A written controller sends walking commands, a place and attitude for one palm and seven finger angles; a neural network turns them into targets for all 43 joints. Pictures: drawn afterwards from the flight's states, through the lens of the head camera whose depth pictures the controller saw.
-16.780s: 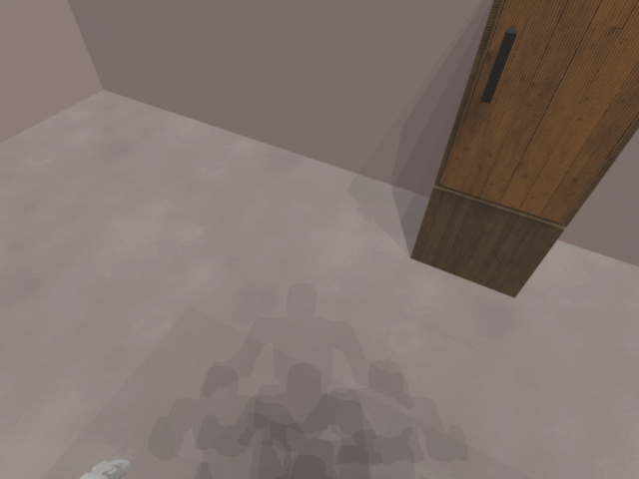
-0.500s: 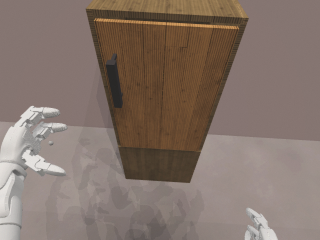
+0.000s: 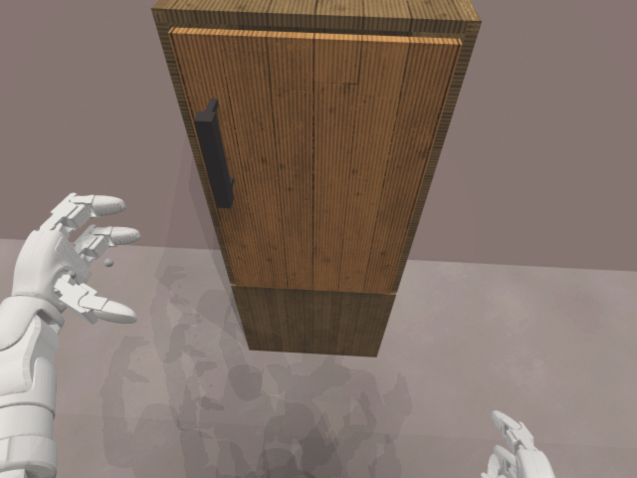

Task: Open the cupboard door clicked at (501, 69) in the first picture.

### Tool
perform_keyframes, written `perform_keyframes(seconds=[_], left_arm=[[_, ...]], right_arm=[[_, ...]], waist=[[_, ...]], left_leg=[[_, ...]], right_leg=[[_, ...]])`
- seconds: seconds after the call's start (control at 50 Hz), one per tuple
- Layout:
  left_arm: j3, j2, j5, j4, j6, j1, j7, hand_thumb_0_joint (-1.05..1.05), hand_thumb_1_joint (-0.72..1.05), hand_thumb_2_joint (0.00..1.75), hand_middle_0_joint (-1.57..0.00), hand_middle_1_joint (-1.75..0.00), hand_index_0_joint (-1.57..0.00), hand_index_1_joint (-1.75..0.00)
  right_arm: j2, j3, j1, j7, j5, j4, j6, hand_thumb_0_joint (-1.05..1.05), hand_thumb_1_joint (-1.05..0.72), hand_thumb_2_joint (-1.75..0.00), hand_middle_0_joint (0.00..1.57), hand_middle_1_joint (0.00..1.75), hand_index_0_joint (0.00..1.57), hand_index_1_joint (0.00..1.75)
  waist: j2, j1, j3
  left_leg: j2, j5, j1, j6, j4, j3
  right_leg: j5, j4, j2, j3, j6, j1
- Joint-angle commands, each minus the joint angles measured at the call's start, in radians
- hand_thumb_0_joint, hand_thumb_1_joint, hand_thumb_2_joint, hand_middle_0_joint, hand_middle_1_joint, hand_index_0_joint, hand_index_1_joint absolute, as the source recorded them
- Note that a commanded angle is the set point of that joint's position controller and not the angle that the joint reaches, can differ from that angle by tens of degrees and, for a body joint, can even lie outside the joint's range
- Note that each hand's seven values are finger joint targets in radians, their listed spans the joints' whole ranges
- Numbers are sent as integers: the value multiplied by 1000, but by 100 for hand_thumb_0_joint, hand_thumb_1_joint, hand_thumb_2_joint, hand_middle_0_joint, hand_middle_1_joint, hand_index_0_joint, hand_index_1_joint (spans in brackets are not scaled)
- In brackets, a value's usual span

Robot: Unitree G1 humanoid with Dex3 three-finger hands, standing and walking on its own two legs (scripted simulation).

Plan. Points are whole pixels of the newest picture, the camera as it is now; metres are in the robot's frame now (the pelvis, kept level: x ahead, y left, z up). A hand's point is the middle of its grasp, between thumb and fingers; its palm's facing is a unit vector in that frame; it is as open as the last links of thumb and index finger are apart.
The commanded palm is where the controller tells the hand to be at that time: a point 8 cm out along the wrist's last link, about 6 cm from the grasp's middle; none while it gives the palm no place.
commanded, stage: move the hooked fingers beside the handle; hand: left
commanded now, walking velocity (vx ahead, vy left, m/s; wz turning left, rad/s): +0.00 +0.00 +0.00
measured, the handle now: (219, 155) +0.56 +0.20 +0.09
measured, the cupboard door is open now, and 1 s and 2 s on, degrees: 0 0 0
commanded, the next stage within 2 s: none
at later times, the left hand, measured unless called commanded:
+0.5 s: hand (136, 223) +0.39 +0.26 +0.11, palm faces +0.02 -1.00 +0.00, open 13.9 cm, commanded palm +0.36 +0.31 +0.10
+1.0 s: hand (155, 195) +0.44 +0.26 +0.11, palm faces +0.01 -1.00 +0.02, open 13.9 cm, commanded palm +0.42 +0.31 +0.10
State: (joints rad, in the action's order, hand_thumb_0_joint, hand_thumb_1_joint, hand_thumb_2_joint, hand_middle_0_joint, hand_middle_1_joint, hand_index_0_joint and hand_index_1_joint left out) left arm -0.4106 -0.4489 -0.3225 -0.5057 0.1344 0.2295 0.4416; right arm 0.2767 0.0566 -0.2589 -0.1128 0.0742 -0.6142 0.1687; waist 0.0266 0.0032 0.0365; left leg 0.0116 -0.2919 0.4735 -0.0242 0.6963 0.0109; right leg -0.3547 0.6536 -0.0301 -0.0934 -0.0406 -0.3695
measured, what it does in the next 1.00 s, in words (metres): stands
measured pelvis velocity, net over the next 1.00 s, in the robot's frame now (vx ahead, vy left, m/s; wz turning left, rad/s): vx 0.01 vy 0.02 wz -0.03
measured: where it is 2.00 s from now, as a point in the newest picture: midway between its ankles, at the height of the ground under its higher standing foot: outside the picture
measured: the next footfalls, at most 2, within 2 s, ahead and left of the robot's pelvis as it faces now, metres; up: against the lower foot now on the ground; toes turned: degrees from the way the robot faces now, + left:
none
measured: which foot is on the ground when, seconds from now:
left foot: down 0.00-1.00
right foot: down 0.00-1.00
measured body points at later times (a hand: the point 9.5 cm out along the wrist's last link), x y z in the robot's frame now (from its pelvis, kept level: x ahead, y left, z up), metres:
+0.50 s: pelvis +0.01 +0.02 +0.00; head +0.04 +0.02 +0.45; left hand +0.38 +0.32 +0.11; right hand +0.11 -0.25 -0.10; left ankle +0.04 +0.10 -0.72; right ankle -0.01 -0.09 -0.72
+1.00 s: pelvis +0.01 +0.02 -0.01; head +0.06 +0.04 +0.44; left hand +0.44 +0.31 +0.11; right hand +0.06 -0.25 -0.11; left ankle +0.04 +0.10 -0.72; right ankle -0.01 -0.09 -0.72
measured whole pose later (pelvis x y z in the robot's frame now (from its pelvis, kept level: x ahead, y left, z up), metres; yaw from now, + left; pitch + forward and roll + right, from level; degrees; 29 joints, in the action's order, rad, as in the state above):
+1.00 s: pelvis +0.01 +0.02 -0.01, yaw -2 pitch +10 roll -2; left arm -0.39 -0.51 -0.21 -0.97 0.25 0.66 0.37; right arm 0.28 0.04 -0.37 -0.06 0.05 -0.64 0.02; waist 0.01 -0.08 0.07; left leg 0.01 -0.32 0.61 -0.06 0.76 0.05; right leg -0.37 0.71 -0.02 -0.06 -0.01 -0.51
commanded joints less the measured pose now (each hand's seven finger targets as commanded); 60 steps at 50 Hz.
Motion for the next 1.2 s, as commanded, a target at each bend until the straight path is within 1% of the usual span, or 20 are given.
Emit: perform_keyframes(seconds=[0.0,0.1,0.2,0.24,0.36,0.4,0.48,0.5,0.56,0.58,0.66,0.72,0.76,0.88,0.94,1.02,1.04,1.1,1.12,1.18], left_arm=[[-34,-264,-13,172,78,392,2,0,-50,30,-30,-120,-30,-120],[-85,-307,-8,113,76,364,-15,0,-50,30,-30,-120,-30,-120],[-81,-294,6,107,79,374,-42,0,-50,30,-30,-120,-30,-120],[-106,-322,15,108,90,388,-50,0,-50,30,-30,-120,-30,-120],[-37,-262,24,127,119,490,-47,0,-50,30,-30,-120,-30,-120],[-15,-242,23,101,116,524,-47,0,-50,30,-30,-120,-30,-120],[-1,-243,41,50,104,570,-55,0,-50,30,-30,-120,-30,-120],[-5,-241,38,33,103,576,-61,0,-50,30,-30,-120,-30,-120],[-41,-289,51,-7,113,609,-77,0,-50,30,-30,-120,-30,-120],[-15,-264,56,-1,119,633,-80,0,-50,30,-30,-120,-30,-120],[-13,-291,80,-90,143,749,-96,0,-50,30,-30,-120,-30,-120],[-51,-336,88,-118,164,733,-94,0,-50,30,-30,-120,-30,-120],[-17,-302,88,-118,176,759,-85,0,-50,30,-30,-120,-30,-120],[-1,-298,85,-240,164,801,-71,0,-50,30,-30,-120,-30,-120],[-39,-356,94,-292,171,853,-77,0,-50,30,-30,-120,-30,-120],[-30,-371,120,-286,225,940,-89,0,-50,30,-30,-120,-30,-120],[-12,-361,124,-291,236,985,-90,0,-50,30,-30,-120,-30,-120],[-3,-360,126,-352,249,1035,-91,0,-50,30,-30,-120,-30,-120],[-34,-397,130,-402,241,1028,-89,0,-50,30,-30,-120,-30,-120],[-25,-418,141,-445,225,1049,-76,0,-50,30,-30,-120,-30,-120]], right_arm=[[139,-62,28,-14,-2,129,49,0,-90,-90,20,30,20,30],[145,-66,5,0,-5,136,31,0,-90,-90,20,30,20,30],[146,-72,-14,11,-8,151,9,0,-90,-90,20,30,20,30],[148,-76,-23,15,-9,147,2,0,-90,-90,20,30,20,30],[149,-81,-46,17,-10,130,-15,0,-90,-90,20,30,20,30],[150,-82,-52,15,-9,123,-19,0,-90,-90,20,30,20,30],[155,-82,-62,16,-11,112,-29,0,-90,-90,20,30,20,30],[157,-82,-69,16,-13,112,-33,0,-90,-90,20,30,20,30],[162,-83,-75,18,-15,105,-43,0,-90,-90,20,30,20,30],[159,-82,-76,20,-16,108,-46,0,-90,-90,20,30,20,30],[164,-78,-92,23,-20,90,-58,0,-90,-90,20,30,20,30],[172,-84,-111,28,-24,91,-67,0,-90,-90,20,30,20,30],[169,-85,-118,32,-25,90,-72,0,-90,-90,20,30,20,30],[178,-86,-142,35,-23,79,-100,0,-90,-90,20,30,20,30],[183,-85,-157,32,-25,72,-114,0,-90,-90,20,30,20,30],[182,-86,-171,35,-30,65,-121,0,-90,-90,20,30,20,30],[182,-85,-174,35,-31,56,-122,0,-90,-90,20,30,20,30],[189,-83,-193,34,-35,40,-128,0,-90,-90,20,30,20,30],[196,-86,-203,32,-34,32,-130,0,-90,-90,20,30,20,30],[200,-82,-216,31,-34,34,-138,0,-90,-90,20,30,20,30]], waist=[[60,-28,237],[20,1,284],[10,6,279],[24,-1,301],[88,-33,305],[52,-44,279],[72,-47,288],[34,-48,290],[45,-43,308],[46,-52,321],[72,-68,298],[86,-52,374],[94,-59,398],[43,-80,335],[24,-85,328],[111,-91,372],[130,-110,365],[94,-129,356],[54,-131,369],[91,-128,391]], left_leg=[[-16,108,-197,-22,-76,-41],[-17,168,-178,-20,-76,-38],[-15,203,-179,-20,-80,-36],[-12,217,-186,-20,-76,-30],[-4,240,-242,-15,-71,-43],[-2,227,-236,-16,-68,-50],[2,217,-250,-9,-74,-67],[1,225,-241,-12,-68,-68],[5,224,-242,-7,-69,-72],[4,228,-249,-8,-65,-71],[8,189,-233,-4,-58,-82],[12,259,-262,1,-41,-85],[15,291,-282,4,-34,-87],[15,240,-212,-4,-32,-83],[12,209,-171,-11,-24,-73],[13,208,-205,-5,-10,-83],[17,189,-218,-3,-8,-89],[18,141,-189,-7,-3,-100],[20,132,-173,-13,1,-94],[15,139,-148,-12,9,-88]], right_leg=[[168,-119,12,100,24,-34],[247,-91,10,88,22,13],[280,-78,3,77,19,6],[304,-73,3,82,22,6],[283,-66,-8,69,16,-60],[263,-72,-10,65,12,-70],[230,-67,-7,57,11,-110],[239,-65,-9,56,10,-100],[230,-59,-7,57,10,-111],[231,-56,-7,57,12,-117],[185,-48,-8,57,11,-165],[228,-33,-9,61,7,-145],[243,-26,-11,56,8,-153],[220,-29,-15,53,12,-182],[211,-28,-14,60,15,-180],[184,-12,-16,66,11,-219],[160,-13,-17,64,12,-252],[122,-13,-19,65,12,-267],[128,-16,-19,69,18,-258],[138,-6,-15,72,18,-251]])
